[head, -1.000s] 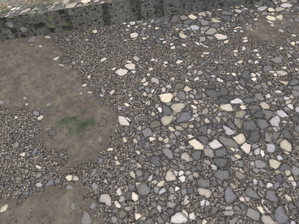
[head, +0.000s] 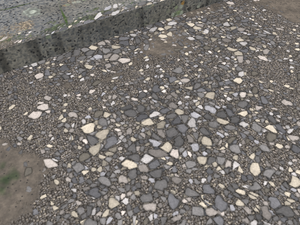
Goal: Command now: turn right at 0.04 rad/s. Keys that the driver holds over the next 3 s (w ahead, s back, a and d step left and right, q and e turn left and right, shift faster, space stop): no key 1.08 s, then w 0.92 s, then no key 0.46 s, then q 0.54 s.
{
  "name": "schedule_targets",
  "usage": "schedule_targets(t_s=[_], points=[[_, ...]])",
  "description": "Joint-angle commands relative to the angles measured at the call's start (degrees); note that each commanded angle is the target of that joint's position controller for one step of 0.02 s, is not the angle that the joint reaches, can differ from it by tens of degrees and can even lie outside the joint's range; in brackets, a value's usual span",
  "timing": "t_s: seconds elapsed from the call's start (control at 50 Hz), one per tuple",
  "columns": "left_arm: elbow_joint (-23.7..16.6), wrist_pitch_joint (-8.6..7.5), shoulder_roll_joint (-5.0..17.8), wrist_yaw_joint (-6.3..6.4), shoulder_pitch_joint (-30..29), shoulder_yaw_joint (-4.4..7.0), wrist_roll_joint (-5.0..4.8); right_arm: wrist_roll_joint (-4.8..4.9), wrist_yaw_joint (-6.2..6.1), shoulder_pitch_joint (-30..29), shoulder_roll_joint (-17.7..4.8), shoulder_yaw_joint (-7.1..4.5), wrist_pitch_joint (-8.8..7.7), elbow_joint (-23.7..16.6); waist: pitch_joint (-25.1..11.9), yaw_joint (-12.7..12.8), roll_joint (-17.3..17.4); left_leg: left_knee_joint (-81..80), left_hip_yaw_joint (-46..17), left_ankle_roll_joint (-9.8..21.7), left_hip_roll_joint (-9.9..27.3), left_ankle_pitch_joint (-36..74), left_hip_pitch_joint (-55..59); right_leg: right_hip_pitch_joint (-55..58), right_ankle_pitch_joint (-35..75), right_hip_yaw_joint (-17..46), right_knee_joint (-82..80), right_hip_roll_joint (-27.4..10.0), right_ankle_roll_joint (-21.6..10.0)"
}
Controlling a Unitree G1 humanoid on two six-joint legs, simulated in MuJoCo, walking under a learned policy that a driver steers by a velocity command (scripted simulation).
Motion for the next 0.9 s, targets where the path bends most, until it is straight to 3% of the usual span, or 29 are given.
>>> schedule_targets(t_s=[0.02, 0.2, 0.44, 0.9], points=[[-2.17, -0.14, 6.67, 0.75, -1.48, 2.06, -0.11, -0.04, -0.27, -1.27, -6.41, -1.1, -1.69, -1.99, -1.43, 0.41, 4.45, -6.56, -2.91, 1.36, 2.48, 5.71, -2.11, 1.79, 4.63, 3.53, -3.94, -3.33, -1.29], [4.36, -0.56, 6.5, 1.15, 0.72, 2.32, -0.48, 0.23, -0.98, -0.75, -6.03, -0.55, -1.45, 1.19, -0.81, 0.02, 0.8, -6.34, -2.15, 1.86, 1.35, 5.95, -0.72, 1.61, 6.98, 2.98, -4.52, -3.23, -0.13], [11.47, -0.6, 6.69, 1.86, 2.4, 1.97, -0.76, 0.4, -1.01, -0.06, -5.07, 0.01, -1.22, 5.39, -0.45, 0.39, 1.01, -6.88, -1.22, 2.04, 0.19, 7.61, -0.48, 2.55, 8.74, 2.29, -4.75, -3.22, 0.17], [17.97, -0.53, 5.12, 2.13, 4.31, 0.8, -0.91, 0.57, -1.41, 4.02, -3.65, 0.89, -1.07, 10.06, 0.5, 0.56, 0.88, -7.32, -0.78, 2.38, -0.66, 7.33, -1.08, 1.73, 8.02, 1.11, -5.16, -2.84, 0.47]])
